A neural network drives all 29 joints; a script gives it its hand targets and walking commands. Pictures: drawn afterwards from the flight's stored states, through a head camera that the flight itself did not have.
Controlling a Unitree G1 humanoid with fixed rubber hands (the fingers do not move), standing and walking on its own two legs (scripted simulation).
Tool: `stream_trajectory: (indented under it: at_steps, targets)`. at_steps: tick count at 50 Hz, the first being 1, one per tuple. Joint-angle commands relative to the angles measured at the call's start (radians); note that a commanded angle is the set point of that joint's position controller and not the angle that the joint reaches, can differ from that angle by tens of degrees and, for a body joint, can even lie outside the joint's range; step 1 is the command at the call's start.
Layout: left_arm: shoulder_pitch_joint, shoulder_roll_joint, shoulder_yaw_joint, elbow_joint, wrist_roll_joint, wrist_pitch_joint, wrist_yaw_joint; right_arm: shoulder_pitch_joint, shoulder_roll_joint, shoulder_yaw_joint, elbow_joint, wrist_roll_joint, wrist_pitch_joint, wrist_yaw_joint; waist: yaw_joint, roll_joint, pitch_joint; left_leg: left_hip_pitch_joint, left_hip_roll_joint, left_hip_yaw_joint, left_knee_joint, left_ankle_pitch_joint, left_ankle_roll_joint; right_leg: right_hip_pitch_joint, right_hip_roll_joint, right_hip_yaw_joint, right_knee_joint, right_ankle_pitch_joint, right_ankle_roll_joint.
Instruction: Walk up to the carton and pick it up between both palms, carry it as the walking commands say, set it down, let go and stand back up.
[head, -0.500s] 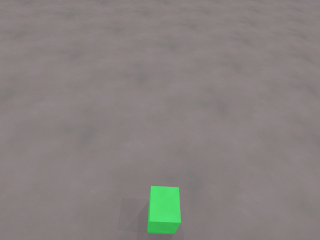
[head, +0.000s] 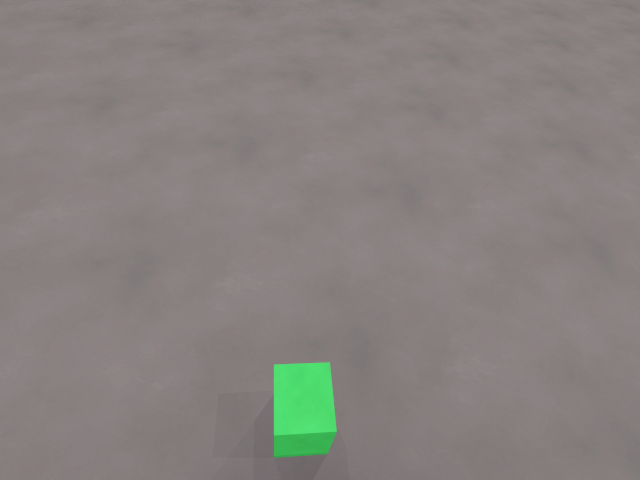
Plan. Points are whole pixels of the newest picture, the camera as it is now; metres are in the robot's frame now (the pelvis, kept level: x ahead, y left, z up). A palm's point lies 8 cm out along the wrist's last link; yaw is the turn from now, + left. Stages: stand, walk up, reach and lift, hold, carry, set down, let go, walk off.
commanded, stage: walk up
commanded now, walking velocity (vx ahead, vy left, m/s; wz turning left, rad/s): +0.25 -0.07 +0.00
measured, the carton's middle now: (301, 410) +0.43 +0.00 -0.68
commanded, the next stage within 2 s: none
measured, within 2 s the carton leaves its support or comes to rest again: neither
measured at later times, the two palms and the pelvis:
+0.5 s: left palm out of the picture +0.05 +0.15 -0.14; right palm out of the picture +0.11 -0.36 -0.16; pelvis +0.07 -0.10 -0.02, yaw +1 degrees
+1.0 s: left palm out of the picture +0.04 +0.29 -0.16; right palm out of the picture +0.06 -0.19 -0.11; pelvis +0.01 +0.05 +0.00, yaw +3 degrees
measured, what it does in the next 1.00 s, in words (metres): steps on the spot: right foot, then left foot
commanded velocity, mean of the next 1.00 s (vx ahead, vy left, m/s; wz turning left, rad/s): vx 0.01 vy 0.10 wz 0.01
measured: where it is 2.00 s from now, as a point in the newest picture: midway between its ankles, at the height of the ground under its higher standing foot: outside the picture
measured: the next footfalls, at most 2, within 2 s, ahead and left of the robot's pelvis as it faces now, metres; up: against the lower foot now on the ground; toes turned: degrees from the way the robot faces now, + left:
right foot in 0.24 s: +0.15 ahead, -0.22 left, +0.00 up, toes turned -8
left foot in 0.80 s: +0.04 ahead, +0.11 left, +0.00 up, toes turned +0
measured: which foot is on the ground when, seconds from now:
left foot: down 0.00-0.22, up 0.24-0.78, down 0.80-1.00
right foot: up 0.00-0.22, down 0.24-0.80, up 0.82-1.00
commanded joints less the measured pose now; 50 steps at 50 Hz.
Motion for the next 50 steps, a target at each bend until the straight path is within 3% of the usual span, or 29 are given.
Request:
stream_trajectory:
  at_steps: [1,5,6,7,8,9,10,11,12,13,14,16,17,18,22,25,26,29,30,34,36,37,39,40,41,42,44,46,50]
  targets:
    - [-0.054,-0.008,-0.019,-0.056,-0.004,-0.002,-0.008,0.032,-0.126,-0.025,-0.035,-0.013,-0.013,0.014,0.013,0.224,0.124,-0.090,0.183,-0.125,-0.169,-0.280,0.026,-0.072,-0.016,-0.048,-0.137,0.051,0.013]
    - [-0.080,0.013,-0.020,-0.076,-0.012,-0.012,-0.007,0.042,-0.160,-0.042,-0.050,-0.009,-0.002,0.016,0.003,0.198,0.133,-0.145,0.206,-0.088,-0.105,-0.277,0.039,0.008,-0.019,-0.116,-0.254,0.000,0.032]
    - [-0.058,0.033,-0.010,-0.097,-0.010,-0.014,-0.002,0.015,-0.148,-0.045,-0.036,-0.007,0.009,0.012,0.043,0.222,0.132,-0.191,0.171,-0.086,-0.063,-0.313,0.050,0.084,-0.018,-0.107,-0.285,0.009,0.028]
    - [0.016,0.068,-0.001,-0.068,-0.016,-0.018,0.008,-0.019,-0.163,-0.047,-0.033,-0.007,0.024,0.007,0.067,0.197,0.080,-0.237,0.083,-0.006,0.040,-0.300,0.029,0.211,0.030,-0.130,-0.355,0.037,0.048]
    - [0.089,0.076,0.000,-0.026,-0.003,-0.028,0.015,-0.019,-0.120,-0.032,-0.053,-0.006,0.019,0.008,0.096,0.049,0.055,-0.289,0.076,-0.010,0.117,-0.267,0.005,0.299,0.037,-0.149,-0.360,0.051,0.054]
    - [0.216,0.154,0.022,0.004,-0.007,-0.032,0.039,-0.021,-0.104,-0.036,-0.052,-0.011,0.027,0.013,0.165,-0.055,0.009,-0.390,-0.015,0.088,0.335,-0.311,-0.027,0.422,-0.095,0.003,-0.469,-0.109,0.031]
    - [0.313,0.200,0.028,0.025,-0.001,-0.037,0.051,-0.054,-0.093,-0.043,-0.104,-0.016,0.036,0.007,0.194,-0.199,0.006,-0.486,-0.027,0.056,0.578,-0.400,-0.047,0.405,-0.291,0.283,-0.619,-0.254,-0.017]
    - [0.225,0.197,0.014,-0.002,0.003,-0.042,0.050,-0.046,-0.068,-0.030,-0.097,-0.011,0.043,0.012,0.125,-0.265,0.022,-0.444,-0.009,-0.049,0.688,-0.366,-0.051,0.303,-0.364,0.387,-0.724,-0.295,-0.061]
    - [0.139,0.137,0.003,-0.018,-0.003,-0.047,0.050,0.022,-0.061,-0.028,-0.078,-0.022,0.042,0.014,0.067,-0.170,0.062,-0.445,0.003,-0.093,0.723,-0.312,-0.052,0.282,-0.340,0.326,-0.688,-0.152,-0.050]
    - [0.049,0.098,-0.020,-0.056,-0.019,-0.041,0.051,-0.003,-0.041,-0.023,-0.083,-0.017,0.053,0.014,0.043,-0.087,0.057,-0.357,0.005,-0.106,0.688,-0.285,-0.048,0.233,-0.286,0.202,-0.656,0.161,-0.114]
    - [-0.006,0.049,-0.020,-0.063,-0.009,-0.044,0.045,0.027,-0.001,-0.005,-0.047,-0.015,0.060,0.018,0.018,-0.210,-0.006,-0.255,0.015,-0.096,0.642,-0.247,-0.054,0.133,-0.190,0.119,-0.626,0.255,-0.124]
    - [0.064,0.102,-0.004,-0.030,-0.008,-0.032,0.069,-0.028,-0.095,-0.057,-0.075,-0.016,0.100,0.014,0.053,-0.109,0.103,-0.329,0.006,-0.096,0.830,-0.287,-0.096,0.024,-0.300,0.222,-0.615,0.383,-0.153]
    - [0.026,0.069,-0.021,-0.039,-0.008,-0.034,0.068,0.002,-0.048,-0.037,-0.059,-0.016,0.107,0.008,0.028,-0.211,0.044,-0.253,0.004,-0.097,0.793,-0.273,-0.075,0.030,-0.253,0.113,-0.601,0.384,-0.151]
    - [0.007,0.107,-0.003,-0.071,-0.023,-0.033,0.076,0.031,-0.104,-0.046,-0.052,-0.012,0.122,0.018,0.011,-0.203,0.085,-0.367,0.008,-0.077,0.786,-0.248,-0.099,0.086,-0.274,0.117,-0.558,0.486,-0.123]
    - [0.102,0.121,0.000,-0.050,-0.015,-0.035,0.098,-0.138,-0.155,-0.064,-0.123,-0.013,0.134,0.027,0.071,-0.050,-0.041,-0.445,0.002,-0.099,0.879,-0.251,-0.123,0.240,-0.304,0.065,-0.464,0.858,-0.163]
    - [0.104,0.150,0.012,-0.061,-0.004,-0.017,0.098,-0.212,-0.125,-0.054,-0.172,-0.014,0.145,0.027,0.083,-0.080,-0.065,-0.468,-0.004,-0.116,0.881,-0.284,-0.136,0.255,-0.324,0.115,-0.450,0.819,-0.209]
    - [0.124,0.150,0.014,-0.062,0.007,-0.013,0.098,-0.231,-0.129,-0.053,-0.169,-0.017,0.149,0.031,0.101,-0.088,-0.067,-0.467,0.001,-0.113,0.869,-0.264,-0.127,0.249,-0.297,0.098,-0.467,0.674,-0.172]
    - [0.068,0.151,0.028,-0.076,0.004,-0.003,0.088,-0.214,-0.125,-0.041,-0.165,-0.003,0.152,0.052,0.086,-0.259,-0.059,-0.443,-0.015,-0.078,0.791,-0.217,-0.130,0.229,-0.262,0.056,-0.484,0.481,-0.159]
    - [0.107,0.133,0.033,-0.075,0.004,0.006,0.087,-0.231,-0.127,-0.042,-0.184,-0.006,0.148,0.051,0.097,-0.169,-0.090,-0.423,-0.017,-0.073,0.781,-0.241,-0.123,0.233,-0.294,0.103,-0.496,0.432,-0.172]
    - [-0.015,0.151,0.042,-0.118,-0.001,0.026,0.076,-0.211,-0.104,-0.023,-0.204,0.009,0.135,0.055,0.062,-0.237,-0.077,-0.276,-0.019,-0.054,0.535,-0.264,-0.106,0.164,-0.280,0.082,-0.488,0.392,-0.170]
    - [-0.088,0.187,0.058,-0.144,-0.017,0.025,0.060,-0.113,-0.118,-0.019,-0.199,0.020,0.121,0.051,0.004,-0.218,-0.097,-0.083,-0.024,-0.052,0.277,-0.173,-0.098,0.109,-0.235,0.063,-0.461,0.205,-0.101]
    - [-0.026,0.149,0.046,-0.121,-0.014,0.034,0.055,-0.044,-0.099,-0.016,-0.163,0.014,0.105,0.044,0.000,-0.089,-0.122,0.046,-0.022,-0.045,0.171,-0.169,-0.088,0.007,-0.176,0.036,-0.412,-0.109,-0.072]
    - [0.000,0.023,0.011,-0.149,-0.015,0.050,0.045,-0.054,-0.265,-0.045,-0.201,-0.012,0.081,0.035,-0.015,0.387,-0.046,-0.067,0.337,-0.555,-0.113,-0.285,0.010,-0.227,0.038,-0.093,-0.022,-0.359,0.021]
    - [-0.051,0.041,0.020,-0.167,-0.027,0.061,0.046,-0.128,-0.289,-0.039,-0.198,-0.005,0.077,0.033,0.013,0.369,0.052,-0.268,0.327,-0.487,-0.148,-0.298,0.018,-0.153,0.014,0.025,0.075,-0.314,0.008]
    - [-0.061,0.021,0.012,-0.164,-0.025,0.063,0.035,-0.221,-0.214,-0.002,-0.204,-0.001,0.070,0.022,0.044,0.307,0.082,-0.292,0.259,-0.413,-0.171,-0.338,-0.046,-0.155,0.017,0.050,0.061,-0.230,-0.009]
    - [-0.083,0.037,0.011,-0.131,-0.026,0.064,0.024,-0.242,-0.192,0.005,-0.211,0.003,0.056,0.009,0.021,0.233,0.095,-0.225,0.217,-0.373,-0.150,-0.195,-0.108,-0.127,0.020,0.073,0.037,-0.154,-0.003]
    - [0.012,0.016,0.015,-0.059,-0.025,0.067,0.017,-0.259,-0.098,0.021,-0.184,0.006,0.034,-0.001,0.104,0.224,0.108,-0.218,0.134,-0.242,-0.064,0.139,-0.133,-0.021,0.023,0.076,0.017,-0.066,-0.016]
    - [0.100,0.054,0.029,-0.018,-0.020,0.067,0.018,-0.233,-0.111,0.021,-0.145,0.016,0.016,-0.010,0.126,0.196,0.034,-0.051,0.111,-0.175,-0.051,0.249,-0.172,0.031,0.053,0.061,-0.008,0.004,-0.021]
    - [0.019,0.023,0.019,-0.030,-0.015,0.071,0.031,-0.075,-0.084,0.023,-0.094,0.012,0.013,-0.024,0.056,0.133,-0.024,0.049,0.136,-0.217,-0.057,0.127,-0.154,0.052,0.083,0.045,-0.056,-0.025,-0.008]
